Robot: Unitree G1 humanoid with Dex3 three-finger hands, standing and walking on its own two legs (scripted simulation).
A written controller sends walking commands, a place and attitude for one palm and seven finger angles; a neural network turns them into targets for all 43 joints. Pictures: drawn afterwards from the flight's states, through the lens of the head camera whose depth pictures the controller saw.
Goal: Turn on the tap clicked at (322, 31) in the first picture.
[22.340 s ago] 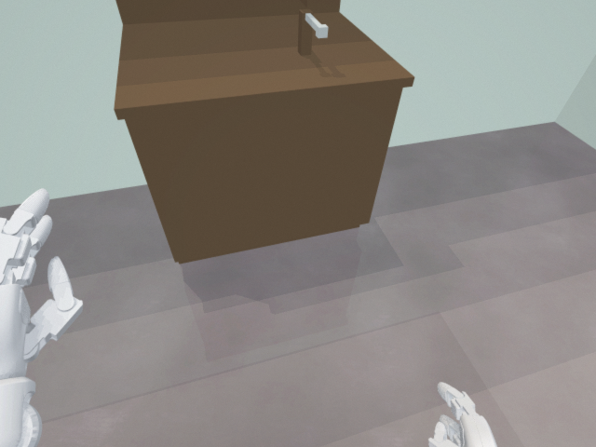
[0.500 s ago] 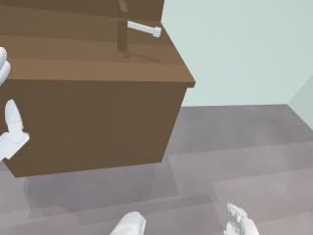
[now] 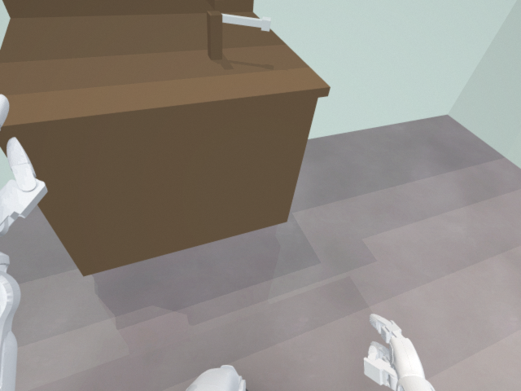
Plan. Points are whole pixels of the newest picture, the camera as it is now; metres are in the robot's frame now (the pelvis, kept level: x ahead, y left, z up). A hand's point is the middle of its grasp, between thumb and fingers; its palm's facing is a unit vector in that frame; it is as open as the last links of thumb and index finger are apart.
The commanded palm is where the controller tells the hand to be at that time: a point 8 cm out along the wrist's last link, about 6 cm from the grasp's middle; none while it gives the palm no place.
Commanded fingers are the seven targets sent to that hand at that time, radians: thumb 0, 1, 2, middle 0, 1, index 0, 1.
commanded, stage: stop stepping back and stand still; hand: left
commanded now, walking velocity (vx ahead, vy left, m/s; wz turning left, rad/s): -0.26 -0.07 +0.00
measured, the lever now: (266, 24) +1.01 +0.08 +0.16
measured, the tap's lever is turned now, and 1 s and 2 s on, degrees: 63 63 63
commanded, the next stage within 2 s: stand and check the lever's angle in 1.06 s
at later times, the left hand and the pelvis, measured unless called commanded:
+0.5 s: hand out of the picture +0.03 +0.29 +0.23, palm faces +0.25 -0.94 -0.23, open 7.4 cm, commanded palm -0.02 +0.34 +0.21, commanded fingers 0.00 0.90 0.90 -0.20 -0.30 -0.20 -0.30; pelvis -0.20 +0.07 +0.05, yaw -4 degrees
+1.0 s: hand out of the picture -0.03 +0.34 +0.22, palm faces +0.37 -0.82 -0.43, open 7.4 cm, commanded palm -0.10 +0.38 +0.21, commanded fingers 0.00 0.90 0.90 -0.20 -0.30 -0.20 -0.30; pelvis -0.26 +0.10 +0.02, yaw +0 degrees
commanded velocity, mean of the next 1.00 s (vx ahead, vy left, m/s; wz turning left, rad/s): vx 0.24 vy -0.08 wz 0.00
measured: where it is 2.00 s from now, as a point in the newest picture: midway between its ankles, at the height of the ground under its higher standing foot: outside the picture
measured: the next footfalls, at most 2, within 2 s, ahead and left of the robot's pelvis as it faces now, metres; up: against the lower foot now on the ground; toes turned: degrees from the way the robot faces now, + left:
left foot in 0.30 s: -0.06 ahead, +0.13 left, +0.01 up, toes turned -3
right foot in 0.62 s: -0.30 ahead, -0.01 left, +0.00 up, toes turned -11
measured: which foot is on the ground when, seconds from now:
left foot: down 0.00-0.10, up 0.12-0.28, down 0.30-0.58, up 0.60-0.80, down 0.82-1.00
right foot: down 0.00-0.28, up 0.30-0.60, down 0.62-0.82, up 0.84-0.98, down 1.00-1.00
